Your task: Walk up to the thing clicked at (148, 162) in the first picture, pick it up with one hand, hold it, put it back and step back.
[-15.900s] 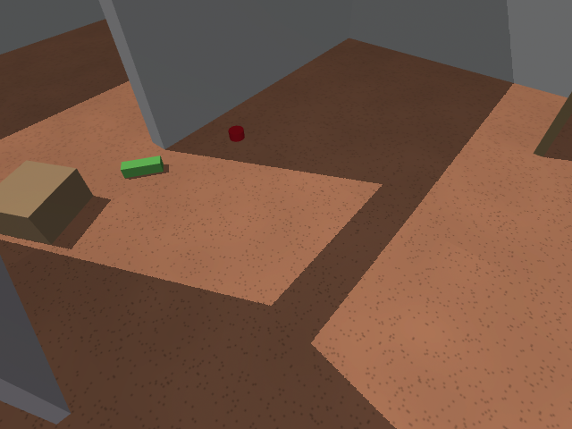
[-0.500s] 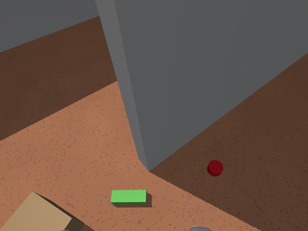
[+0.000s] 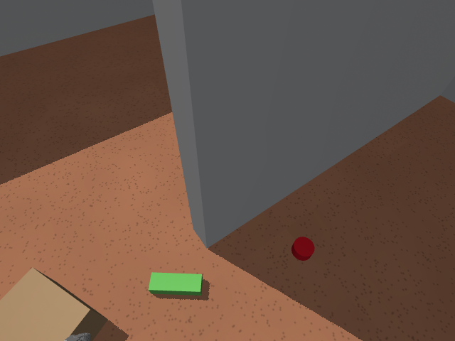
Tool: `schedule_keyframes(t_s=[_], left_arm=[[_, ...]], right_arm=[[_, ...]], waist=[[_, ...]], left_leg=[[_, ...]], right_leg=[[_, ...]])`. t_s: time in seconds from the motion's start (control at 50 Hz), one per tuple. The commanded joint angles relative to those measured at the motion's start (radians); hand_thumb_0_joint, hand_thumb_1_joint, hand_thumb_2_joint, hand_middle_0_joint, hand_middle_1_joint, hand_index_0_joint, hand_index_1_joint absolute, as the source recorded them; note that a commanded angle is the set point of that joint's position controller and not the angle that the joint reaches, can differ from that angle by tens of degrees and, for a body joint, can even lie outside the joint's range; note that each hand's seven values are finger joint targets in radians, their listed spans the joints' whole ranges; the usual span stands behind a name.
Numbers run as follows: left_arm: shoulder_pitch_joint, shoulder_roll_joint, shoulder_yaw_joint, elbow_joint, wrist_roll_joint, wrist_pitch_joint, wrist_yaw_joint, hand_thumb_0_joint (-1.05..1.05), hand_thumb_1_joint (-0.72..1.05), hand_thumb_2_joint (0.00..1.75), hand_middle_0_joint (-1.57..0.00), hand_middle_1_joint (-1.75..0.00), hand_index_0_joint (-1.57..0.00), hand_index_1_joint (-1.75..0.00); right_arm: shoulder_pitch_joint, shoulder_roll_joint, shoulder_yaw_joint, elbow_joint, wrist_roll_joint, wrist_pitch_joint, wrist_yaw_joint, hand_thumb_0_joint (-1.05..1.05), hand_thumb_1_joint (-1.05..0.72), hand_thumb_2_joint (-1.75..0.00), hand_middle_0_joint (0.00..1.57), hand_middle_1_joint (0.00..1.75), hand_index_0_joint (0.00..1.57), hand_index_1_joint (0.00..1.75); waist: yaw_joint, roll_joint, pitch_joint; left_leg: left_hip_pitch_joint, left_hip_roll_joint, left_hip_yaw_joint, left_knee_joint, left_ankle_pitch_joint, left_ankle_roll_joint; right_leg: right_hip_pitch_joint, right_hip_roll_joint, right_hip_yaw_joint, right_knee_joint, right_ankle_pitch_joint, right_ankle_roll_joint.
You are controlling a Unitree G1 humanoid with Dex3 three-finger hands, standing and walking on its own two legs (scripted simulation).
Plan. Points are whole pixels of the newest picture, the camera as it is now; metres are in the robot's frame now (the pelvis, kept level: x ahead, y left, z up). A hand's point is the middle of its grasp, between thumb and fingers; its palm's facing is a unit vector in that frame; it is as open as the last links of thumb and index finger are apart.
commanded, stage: walk up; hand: left
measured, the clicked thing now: (176, 283) +0.41 +0.23 -0.73
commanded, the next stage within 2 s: stand in 1.18 s
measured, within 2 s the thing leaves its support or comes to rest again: neither
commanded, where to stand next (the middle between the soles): +0.03 +0.00 m, yaw -1 degrees
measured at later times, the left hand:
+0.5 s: hand out of the picture +0.08 +0.24 -0.13, palm faces -0.01 -0.94 -0.34, open 7.4 cm
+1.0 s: hand out of the picture +0.07 +0.25 -0.14, palm faces -0.02 -0.94 -0.35, open 7.4 cm
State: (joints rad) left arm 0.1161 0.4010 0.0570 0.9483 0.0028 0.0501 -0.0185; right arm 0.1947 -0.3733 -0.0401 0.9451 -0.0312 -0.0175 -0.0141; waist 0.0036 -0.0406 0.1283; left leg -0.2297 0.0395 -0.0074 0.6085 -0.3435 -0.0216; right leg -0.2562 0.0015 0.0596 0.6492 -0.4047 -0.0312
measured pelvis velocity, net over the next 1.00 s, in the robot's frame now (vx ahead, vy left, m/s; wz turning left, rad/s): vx -0.01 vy -0.01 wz -0.01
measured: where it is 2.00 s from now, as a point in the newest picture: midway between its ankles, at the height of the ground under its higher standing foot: outside the picture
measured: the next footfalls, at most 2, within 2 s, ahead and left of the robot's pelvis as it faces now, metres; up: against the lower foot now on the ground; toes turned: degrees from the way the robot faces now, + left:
right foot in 0.02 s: +0.03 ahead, -0.14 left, +0.00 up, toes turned +0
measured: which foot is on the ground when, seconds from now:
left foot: down 0.00-1.00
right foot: up 0.00-0.00, down 0.02-1.00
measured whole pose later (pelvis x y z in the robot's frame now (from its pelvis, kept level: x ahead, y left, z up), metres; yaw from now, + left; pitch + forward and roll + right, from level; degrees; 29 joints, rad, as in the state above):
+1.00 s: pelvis -0.01 -0.01 +0.02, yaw +0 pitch -3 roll +0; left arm 0.09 0.35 0.01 1.15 0.01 0.00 -0.01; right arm 0.10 -0.35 -0.02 1.13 -0.01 -0.01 0.01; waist 0.00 0.01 0.06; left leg -0.10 0.03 0.00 0.34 -0.19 -0.03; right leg -0.12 -0.01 0.05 0.35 -0.19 0.03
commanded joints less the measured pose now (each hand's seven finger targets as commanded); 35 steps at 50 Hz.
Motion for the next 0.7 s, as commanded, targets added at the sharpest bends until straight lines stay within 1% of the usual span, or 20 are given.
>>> schedule_keyframes(t_s=[0.0,0.02,0.04,0.06,0.08,0.1,0.12,0.14,0.16,0.18,0.2,0.22,0.24,0.26,0.28,0.34,0.48,0.54,0.6,0.68], left_arm=[[0.047,0.178,0.036,-0.018,0.011,-0.073,0.031,0.00,0.90,0.90,-0.20,-0.30,-0.20,-0.30],[0.052,0.212,0.041,-0.012,0.020,-0.083,0.037,0.00,0.90,0.90,-0.20,-0.30,-0.20,-0.30],[-0.001,0.263,0.040,-0.020,0.010,-0.084,0.034,0.00,0.90,0.90,-0.20,-0.30,-0.20,-0.30],[-0.063,0.269,0.035,-0.036,0.014,-0.085,0.029,0.00,0.90,0.90,-0.20,-0.30,-0.20,-0.30],[-0.096,0.239,0.024,-0.041,0.011,-0.080,0.025,0.00,0.90,0.90,-0.20,-0.30,-0.20,-0.30],[-0.109,0.213,0.016,-0.038,0.009,-0.077,0.022,0.00,0.90,0.90,-0.20,-0.30,-0.20,-0.30],[-0.110,0.189,0.011,-0.034,0.004,-0.076,0.023,0.00,0.90,0.90,-0.20,-0.30,-0.20,-0.30],[-0.097,0.168,0.008,-0.025,0.001,-0.076,0.022,0.00,0.90,0.90,-0.20,-0.30,-0.20,-0.30],[-0.069,0.158,0.006,-0.010,-0.001,-0.074,0.019,0.00,0.90,0.90,-0.20,-0.30,-0.20,-0.30],[-0.037,0.165,0.008,0.013,-0.004,-0.073,0.017,0.00,0.90,0.90,-0.20,-0.30,-0.20,-0.30],[-0.032,0.170,0.005,0.023,-0.001,-0.076,0.017,0.00,0.90,0.90,-0.20,-0.30,-0.20,-0.30],[-0.056,0.175,0.006,0.031,0.001,-0.079,0.016,0.00,0.90,0.90,-0.20,-0.30,-0.20,-0.30],[-0.065,0.177,0.007,0.035,0.002,-0.083,0.017,0.00,0.90,0.90,-0.20,-0.30,-0.20,-0.30],[-0.074,0.181,0.007,0.041,-0.001,-0.085,0.018,0.00,0.90,0.90,-0.20,-0.30,-0.20,-0.30],[-0.061,0.177,0.005,0.049,-0.004,-0.086,0.019,0.00,0.90,0.90,-0.20,-0.30,-0.20,-0.30],[-0.068,0.171,0.003,0.069,-0.003,-0.087,0.021,0.00,0.90,0.90,-0.20,-0.30,-0.20,-0.30],[-0.083,0.164,0.000,0.101,0.000,-0.082,0.020,0.00,0.90,0.90,-0.20,-0.30,-0.20,-0.30],[-0.090,0.163,0.001,0.109,0.003,-0.081,0.019,0.00,0.90,0.90,-0.20,-0.30,-0.20,-0.30],[-0.078,0.159,-0.002,0.117,0.004,-0.083,0.019,0.00,0.90,0.90,-0.20,-0.30,-0.20,-0.30],[-0.078,0.158,-0.004,0.123,0.002,-0.082,0.020,0.00,0.90,0.90,-0.20,-0.30,-0.20,-0.30]], right_arm=[[-0.049,-0.208,-0.041,-0.084,0.028,0.004,-0.008,0.00,-0.90,-0.90,0.20,0.30,0.20,0.30],[-0.042,-0.176,-0.028,-0.095,0.036,0.004,-0.005,0.00,-0.90,-0.90,0.20,0.30,0.20,0.30],[-0.038,-0.165,-0.027,-0.086,0.033,0.014,-0.007,0.00,-0.90,-0.90,0.20,0.30,0.20,0.30],[-0.024,-0.183,-0.037,-0.052,0.027,0.019,-0.007,0.00,-0.90,-0.90,0.20,0.30,0.20,0.30],[-0.011,-0.187,-0.040,-0.035,0.026,0.015,-0.001,0.00,-0.90,-0.90,0.20,0.30,0.20,0.30],[-0.008,-0.192,-0.037,-0.024,0.029,0.008,0.005,0.00,-0.90,-0.90,0.20,0.30,0.20,0.30],[-0.020,-0.202,-0.039,-0.016,0.027,-0.001,0.008,0.00,-0.90,-0.90,0.20,0.30,0.20,0.30],[-0.032,-0.214,-0.041,-0.011,0.025,-0.008,0.009,0.00,-0.90,-0.90,0.20,0.30,0.20,0.30],[-0.059,-0.219,-0.038,-0.012,0.022,-0.014,0.009,0.00,-0.90,-0.90,0.20,0.30,0.20,0.30],[-0.091,-0.221,-0.031,-0.013,0.022,-0.016,0.011,0.00,-0.90,-0.90,0.20,0.30,0.20,0.30],[-0.105,-0.219,-0.026,-0.009,0.022,-0.015,0.013,0.00,-0.90,-0.90,0.20,0.30,0.20,0.30],[-0.113,-0.202,-0.021,0.004,0.021,-0.013,0.016,0.00,-0.90,-0.90,0.20,0.30,0.20,0.30],[-0.108,-0.199,-0.019,0.013,0.023,-0.014,0.016,0.00,-0.90,-0.90,0.20,0.30,0.20,0.30],[-0.097,-0.201,-0.019,0.025,0.022,-0.015,0.015,0.00,-0.90,-0.90,0.20,0.30,0.20,0.30],[-0.102,-0.203,-0.016,0.034,0.023,-0.016,0.016,0.00,-0.90,-0.90,0.20,0.30,0.20,0.30],[-0.112,-0.194,-0.013,0.057,0.025,-0.016,0.016,0.00,-0.90,-0.90,0.20,0.30,0.20,0.30],[-0.129,-0.183,-0.009,0.090,0.023,-0.014,0.016,0.00,-0.90,-0.90,0.20,0.30,0.20,0.30],[-0.126,-0.184,-0.011,0.101,0.019,-0.015,0.016,0.00,-0.90,-0.90,0.20,0.30,0.20,0.30],[-0.134,-0.190,-0.013,0.107,0.022,-0.019,0.014,0.00,-0.90,-0.90,0.20,0.30,0.20,0.30],[-0.133,-0.192,-0.013,0.112,0.024,-0.018,0.012,0.00,-0.90,-0.90,0.20,0.30,0.20,0.30]], waist=[[0.015,0.122,-0.232],[0.011,0.020,-0.231],[-0.002,-0.048,-0.199],[-0.025,-0.085,-0.147],[-0.049,-0.079,-0.114],[-0.060,-0.069,-0.099],[-0.056,-0.065,-0.106],[-0.039,-0.051,-0.117],[-0.015,-0.035,-0.134],[0.010,-0.035,-0.140],[0.010,-0.030,-0.128],[0.000,-0.029,-0.107],[-0.006,-0.015,-0.117],[-0.013,-0.006,-0.119],[-0.004,0.018,-0.125],[-0.001,0.017,-0.140],[0.003,0.030,-0.108],[-0.002,0.042,-0.110],[0.001,0.057,-0.160],[0.001,0.068,-0.163]], left_leg=[[0.014,0.064,-0.044,0.051,0.402,0.077],[-0.115,0.029,-0.036,0.089,0.246,0.051],[-0.089,-0.014,-0.008,0.079,-0.069,0.038],[0.036,-0.008,-0.024,0.108,-0.145,0.034],[0.097,-0.005,-0.035,0.036,-0.115,0.040],[0.112,0.003,-0.033,-0.092,-0.018,0.042],[0.122,0.033,-0.074,-0.161,0.125,0.055],[0.120,0.073,-0.124,-0.213,0.205,0.077],[0.114,0.103,-0.152,-0.232,0.212,0.097],[0.085,0.105,-0.149,-0.217,0.170,0.100],[0.059,0.092,-0.129,-0.210,0.135,0.091],[0.059,0.064,-0.095,-0.223,0.129,0.071],[0.088,0.052,-0.074,-0.227,0.153,0.060],[0.092,0.050,-0.073,-0.240,0.171,0.054],[0.109,0.056,-0.074,-0.244,0.193,0.054],[0.113,0.064,-0.073,-0.261,0.229,0.052],[0.081,0.068,-0.079,-0.317,0.146,0.046],[0.070,0.071,-0.082,-0.332,0.123,0.044],[0.100,0.079,-0.080,-0.329,0.194,0.048],[0.111,0.083,-0.074,-0.328,0.238,0.045]], right_leg=[[0.242,-0.050,0.035,-0.234,0.472,-0.027],[0.309,-0.160,0.187,-0.242,0.518,-0.062],[0.168,-0.295,0.304,-0.274,0.421,-0.159],[-0.007,-0.318,0.337,-0.289,0.335,-0.191],[-0.084,-0.273,0.272,-0.289,0.283,-0.155],[-0.080,-0.212,0.175,-0.275,0.261,-0.094],[-0.063,-0.158,0.117,-0.249,0.263,-0.043],[-0.035,-0.108,0.069,-0.204,0.281,-0.012],[-0.005,-0.076,0.044,-0.193,0.265,-0.001],[0.029,-0.074,0.052,-0.229,0.185,-0.003],[0.053,-0.093,0.071,-0.272,0.156,-0.006],[0.048,-0.107,0.091,-0.299,0.168,-0.011],[0.054,-0.123,0.100,-0.302,0.207,-0.015],[0.056,-0.122,0.100,-0.298,0.239,-0.014],[0.064,-0.119,0.088,-0.303,0.262,-0.014],[0.101,-0.112,0.074,-0.326,0.291,-0.008],[0.107,-0.102,0.066,-0.361,0.229,0.008],[0.116,-0.099,0.063,-0.362,0.212,0.006],[0.150,-0.101,0.053,-0.344,0.302,0.006],[0.157,-0.106,0.045,-0.339,0.344,0.010]])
